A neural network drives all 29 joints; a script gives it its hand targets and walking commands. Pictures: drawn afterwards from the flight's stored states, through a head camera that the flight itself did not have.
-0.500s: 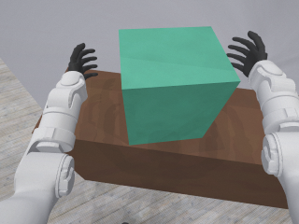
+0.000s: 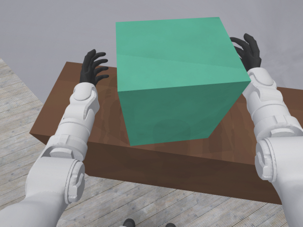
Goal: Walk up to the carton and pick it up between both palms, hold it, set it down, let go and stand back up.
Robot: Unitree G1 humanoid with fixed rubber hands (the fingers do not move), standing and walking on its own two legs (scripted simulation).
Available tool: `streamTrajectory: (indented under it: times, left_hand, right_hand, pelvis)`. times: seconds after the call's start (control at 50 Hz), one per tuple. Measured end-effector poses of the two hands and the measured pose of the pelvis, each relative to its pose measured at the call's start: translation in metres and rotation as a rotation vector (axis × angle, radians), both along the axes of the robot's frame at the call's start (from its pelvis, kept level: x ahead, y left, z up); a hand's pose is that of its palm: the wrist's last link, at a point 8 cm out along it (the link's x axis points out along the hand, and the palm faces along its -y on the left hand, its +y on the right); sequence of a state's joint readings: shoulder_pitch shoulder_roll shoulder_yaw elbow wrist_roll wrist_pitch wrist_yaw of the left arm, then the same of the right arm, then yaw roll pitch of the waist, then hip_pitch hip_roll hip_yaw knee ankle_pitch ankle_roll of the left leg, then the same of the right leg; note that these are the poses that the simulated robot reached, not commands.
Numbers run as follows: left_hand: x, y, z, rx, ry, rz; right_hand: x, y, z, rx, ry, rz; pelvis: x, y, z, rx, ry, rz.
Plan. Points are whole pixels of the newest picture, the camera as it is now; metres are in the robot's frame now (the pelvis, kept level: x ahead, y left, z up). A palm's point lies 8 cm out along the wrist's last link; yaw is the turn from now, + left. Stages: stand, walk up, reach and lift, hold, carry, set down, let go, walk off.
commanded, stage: reach and lift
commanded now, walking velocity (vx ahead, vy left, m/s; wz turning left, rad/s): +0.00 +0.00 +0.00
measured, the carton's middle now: (169, 89) +0.46 +0.01 +0.05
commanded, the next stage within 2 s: none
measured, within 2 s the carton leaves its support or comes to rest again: neither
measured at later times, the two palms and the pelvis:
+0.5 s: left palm (99, 82) +0.43 +0.20 +0.09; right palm (240, 68) +0.50 -0.15 +0.12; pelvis +0.00 +0.00 +0.00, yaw +0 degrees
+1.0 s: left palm (95, 82) +0.43 +0.20 +0.09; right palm (233, 71) +0.49 -0.13 +0.12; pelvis +0.00 +0.01 +0.00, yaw +0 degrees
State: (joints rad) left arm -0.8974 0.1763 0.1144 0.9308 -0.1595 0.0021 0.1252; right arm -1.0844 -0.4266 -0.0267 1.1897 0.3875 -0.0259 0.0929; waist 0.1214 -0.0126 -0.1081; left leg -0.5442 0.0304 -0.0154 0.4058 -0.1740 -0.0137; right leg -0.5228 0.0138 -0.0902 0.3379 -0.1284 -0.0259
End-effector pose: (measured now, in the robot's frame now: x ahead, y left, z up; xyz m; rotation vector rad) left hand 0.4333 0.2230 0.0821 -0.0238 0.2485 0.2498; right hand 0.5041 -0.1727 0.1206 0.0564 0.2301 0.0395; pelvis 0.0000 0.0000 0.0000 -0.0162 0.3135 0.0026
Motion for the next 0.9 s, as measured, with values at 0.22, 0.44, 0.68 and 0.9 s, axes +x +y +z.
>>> streamTrajectory:
  times: [0.22, 0.44, 0.68, 0.9]
  left_hand:
    - [-0.001, -0.014, 0.002, 0.004, -0.019, -0.024]
    - [-0.003, -0.028, 0.004, 0.029, -0.027, -0.027]
    - [-0.003, -0.027, 0.003, 0.026, -0.041, -0.002]
    - [-0.004, -0.021, 0.003, 0.024, -0.039, 0.006]
  right_hand:
    - [-0.002, 0.016, 0.001, 0.007, -0.009, 0.031]
    - [-0.005, 0.02, 0.002, -0.05, -0.01, 0.037]
    - [-0.005, 0.028, 0.0, -0.12, -0.017, 0.072]
    - [-0.013, 0.037, -0.002, -0.147, -0.053, 0.057]
  pelvis:
    - [0.0, 0.001, 0.0, -0.001, 0.002, 0.0]
    - [-0.001, 0.0, 0.0, -0.001, 0.0, 0.0]
    - [-0.001, 0.0, 0.0, -0.001, 0.001, 0.0]
    - [0.002, 0.004, 0.001, -0.005, -0.01, 0.001]
